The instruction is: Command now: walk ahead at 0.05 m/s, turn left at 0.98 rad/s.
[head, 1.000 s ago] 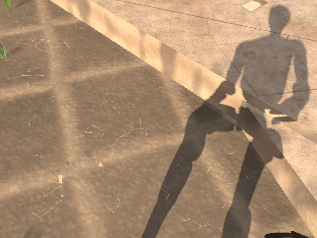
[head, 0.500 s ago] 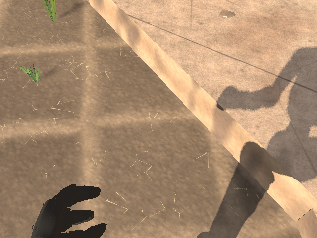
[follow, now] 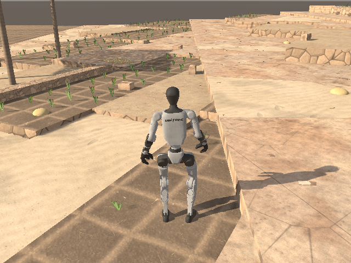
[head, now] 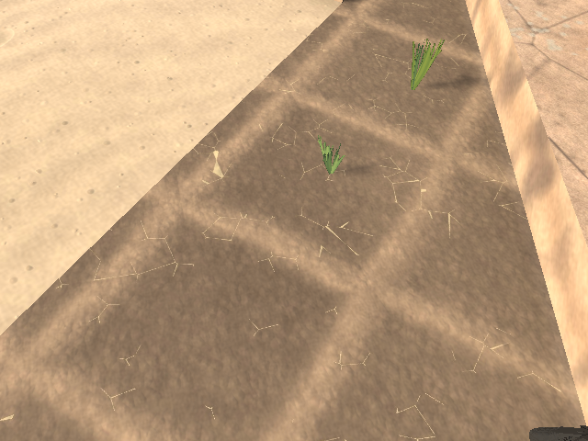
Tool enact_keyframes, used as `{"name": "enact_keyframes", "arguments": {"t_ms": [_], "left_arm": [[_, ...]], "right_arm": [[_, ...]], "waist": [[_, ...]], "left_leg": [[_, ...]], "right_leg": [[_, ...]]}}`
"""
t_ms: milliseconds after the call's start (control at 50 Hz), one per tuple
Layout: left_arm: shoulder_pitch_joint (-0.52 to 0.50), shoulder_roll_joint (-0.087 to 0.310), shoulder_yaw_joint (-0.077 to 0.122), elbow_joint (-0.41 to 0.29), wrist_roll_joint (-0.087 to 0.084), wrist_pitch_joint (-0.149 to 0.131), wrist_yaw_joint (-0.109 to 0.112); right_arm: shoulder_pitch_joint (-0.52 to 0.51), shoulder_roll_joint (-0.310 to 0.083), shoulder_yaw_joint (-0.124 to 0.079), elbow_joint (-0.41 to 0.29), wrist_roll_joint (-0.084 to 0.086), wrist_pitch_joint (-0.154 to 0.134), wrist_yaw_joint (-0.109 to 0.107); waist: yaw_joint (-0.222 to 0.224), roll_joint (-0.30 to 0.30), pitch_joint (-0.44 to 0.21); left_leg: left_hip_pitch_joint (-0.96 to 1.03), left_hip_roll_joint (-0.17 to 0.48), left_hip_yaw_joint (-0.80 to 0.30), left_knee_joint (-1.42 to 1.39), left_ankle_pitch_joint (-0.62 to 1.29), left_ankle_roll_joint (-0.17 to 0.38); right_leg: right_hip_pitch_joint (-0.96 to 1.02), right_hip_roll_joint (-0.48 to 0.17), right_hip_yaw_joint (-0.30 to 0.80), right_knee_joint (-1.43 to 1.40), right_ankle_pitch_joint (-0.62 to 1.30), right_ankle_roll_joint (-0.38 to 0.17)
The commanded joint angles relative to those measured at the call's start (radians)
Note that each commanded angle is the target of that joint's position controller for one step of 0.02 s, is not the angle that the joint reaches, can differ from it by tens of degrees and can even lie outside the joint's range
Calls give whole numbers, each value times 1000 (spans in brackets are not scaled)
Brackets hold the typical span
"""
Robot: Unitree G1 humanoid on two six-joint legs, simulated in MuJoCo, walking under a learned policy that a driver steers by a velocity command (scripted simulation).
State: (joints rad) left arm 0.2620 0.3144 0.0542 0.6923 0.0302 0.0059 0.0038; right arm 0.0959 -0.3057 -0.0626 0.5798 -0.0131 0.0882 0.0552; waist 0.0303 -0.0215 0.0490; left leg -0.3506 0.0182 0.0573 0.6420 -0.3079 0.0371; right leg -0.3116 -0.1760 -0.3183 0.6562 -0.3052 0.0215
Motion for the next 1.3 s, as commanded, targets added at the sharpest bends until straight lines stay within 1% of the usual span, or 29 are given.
{"name": "enact_keyframes", "arguments": {"t_ms": [20, 40, 80, 140, 220, 300, 340, 360, 380, 400, 420, 520, 620, 660, 700, 720, 740, 760, 780, 800, 840, 1040, 1140, 1180, 1220, 1240, 1260, 1280, 1300], "left_arm": [[19, 64, 24, -141, -11, 27, -6], [-74, 105, 28, -147, 7, 38, 6], [-53, 85, 25, -124, -19, 29, 14], [-2, 100, 31, -75, 3, 28, 16], [-30, 42, 8, -74, -17, 33, 9], [-4, 24, -4, -46, -27, 37, 9], [25, -13, -18, -24, -24, 30, 4], [-13, 35, -12, -41, -6, 17, 4], [-66, 163, 13, -74, -4, 6, 2], [-45, 187, 28, -54, -17, 7, -10], [-13, 173, 33, -42, -16, 9, -17], [-18, 135, 55, -30, -32, 27, -13], [7, 144, 82, -27, -24, 47, -17], [-27, 152, 90, -35, -23, 51, -23], [-121, 157, 97, -59, -30, 56, -27], [-158, 102, 85, -86, -32, 52, -22], [-117, 5, 59, -107, -32, 45, -16], [-158, 116, 75, -97, -3, 37, -15], [-144, 140, 85, -83, -6, 35, -33], [-108, 130, 83, -67, -2, 35, -50], [-56, 115, 76, -42, 4, 43, -77], [-284, 86, 47, -103, 6, 38, -119], [-411, 46, 14, -154, 6, 20, -135], [-447, 16, -8, -171, 8, 6, -130], [-380, 12, -16, -152, 16, -1, -107], [-275, 39, -3, -125, 19, -4, -88], [-69, 80, 18, -68, 22, -10, -70], [179, 125, 44, 10, 32, -24, -50], [222, 259, 73, 32, 54, -36, -27]], "right_arm": [[154, -328, -91, -50, -10, -32, -35], [231, -299, -103, -34, -4, -31, -45], [97, -220, -75, -33, -10, -22, -61], [19, -143, -47, -51, -1, -24, -56], [95, -147, -47, -6, -7, -34, -46], [79, -85, -14, 27, -17, -40, -47], [54, -61, 6, 49, -6, -46, -59], [89, -69, 3, 60, -14, -47, -67], [155, -62, 2, 51, -14, -44, -71], [111, -89, -2, 51, -16, -35, -79], [84, -116, -11, 49, -11, -35, -79], [63, -50, 1, 55, -7, -47, -69], [25, -32, 15, 32, 7, -59, -83], [71, -43, 13, 43, 11, -69, -90], [226, -58, 8, 84, 4, -82, -95], [309, -162, -17, 103, -5, -87, -108], [217, -284, -42, 70, -13, -89, -110], [112, -244, -37, 51, -35, -88, -108], [73, -172, -15, 45, -33, -97, -105], [50, -133, -3, 45, -26, -108, -97], [74, -127, 1, 47, -17, -126, -90], [333, -146, -15, 141, -26, -181, -71], [404, -108, -6, 209, -37, -195, -74], [437, -95, 2, 251, -41, -196, -74], [417, -131, 5, 286, -30, -189, -77], [417, -170, 1, 307, -24, -180, -78], [406, -207, -3, 319, -13, -172, -79], [346, -215, -1, 306, 4, -172, -75], [399, -31, 39, 245, 29, -178, -36]], "waist": [[-59, 407, -62], [-138, 227, -116], [-44, 181, -51], [-13, 148, -117], [-51, 126, -148], [-55, 165, -155], [-10, 114, -132], [-36, 25, -91], [-99, -173, -71], [-57, -246, -30], [-35, -211, -4], [-29, -117, -80], [12, -143, -122], [-7, -154, -131], [-113, -125, -154], [-155, 22, -107], [-106, 308, -102], [-73, 152, -20], [-35, 114, -11], [-11, 123, -15], [-12, 167, -22], [-132, 125, 87], [-153, 106, 161], [-150, 92, 181], [-80, 111, 130], [-11, 142, 47], [98, 160, -67], [241, 131, -185], [156, -167, -364]], "left_leg": [[277, 354, -668, -331, 408, 218], [281, 339, -622, -315, 448, 289], [174, 204, -442, -312, 316, 225], [148, 130, -351, -274, 479, 199], [175, 139, -373, -245, 497, 200], [120, 150, -353, -236, 447, 165], [34, 123, -313, -213, 273, 105], [16, 65, -279, -139, 181, 56], [-19, -74, -154, -21, -18, 5], [3, -105, -91, 19, -159, -15], [-24, -107, -101, 129, -197, -18], [-138, -100, -118, 265, -135, -59], [-93, -120, -125, 82, -137, -63], [3, -139, -127, -24, -122, -46], [342, -137, -114, -282, -87, -3], [531, 38, -268, -437, -257, 33], [479, 383, -688, -550, -511, 94], [302, 390, -674, -551, -506, 122], [254, 321, -574, -527, -447, 102], [260, 265, -472, -523, -373, 74], [268, 203, -318, -528, -314, 46], [434, 278, -88, -548, -169, 50], [481, 291, 62, -579, -24, 53], [478, 291, 111, -586, 184, 69], [432, 285, 185, -499, 817, 82], [431, 304, 188, -336, 1199, 97], [362, 313, 180, -100, 1341, 105], [126, 261, 178, 225, 1136, 93], [-303, 70, 101, 656, 9, 52]], "right_leg": [[-412, 109, 111, 365, -411, 96], [-417, 101, 291, 486, -381, 89], [-365, 83, 345, 439, -175, 69], [-256, 126, 324, 422, -82, 47], [-179, 146, 327, 260, -90, 20], [15, 158, 297, 57, -81, -19], [198, 172, 298, -207, 96, -40], [182, 110, 421, -294, 132, -56], [128, -76, 696, -362, 291, -119], [15, -150, 800, -401, 335, -218], [22, -122, 808, -406, 307, -243], [176, 30, 700, -318, 387, -210], [203, 52, 805, -313, 254, -214], [147, 67, 847, -317, 227, -191], [-125, 168, 810, -346, -310, -113], [-379, 289, 665, -191, -396, -20], [-510, 380, 475, 189, -283, -10], [-522, 249, 480, 298, -109, -7], [-472, 231, 473, 371, -23, -12], [-470, 225, 452, 440, 30, -9], [-483, 202, 396, 563, 74, -4], [-692, 115, 355, 486, 196, 3], [-678, 82, 267, 337, 158, -74], [-591, 107, 230, 209, 107, -124], [-310, 207, 152, 76, 5, -188], [-139, 277, 118, 79, -58, -210], [121, 309, 143, 40, -73, -230], [498, 240, 268, -76, 8, -249], [870, -141, 756, -165, -424, -281]]}}
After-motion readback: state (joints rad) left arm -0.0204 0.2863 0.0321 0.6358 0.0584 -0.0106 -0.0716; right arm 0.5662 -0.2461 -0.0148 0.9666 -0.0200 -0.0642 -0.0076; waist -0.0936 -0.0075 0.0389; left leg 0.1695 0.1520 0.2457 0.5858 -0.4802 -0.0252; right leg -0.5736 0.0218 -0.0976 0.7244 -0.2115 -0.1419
